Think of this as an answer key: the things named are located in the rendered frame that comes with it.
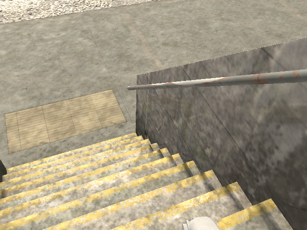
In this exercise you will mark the stairs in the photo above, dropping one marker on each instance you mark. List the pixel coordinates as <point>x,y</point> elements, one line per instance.
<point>125,183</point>

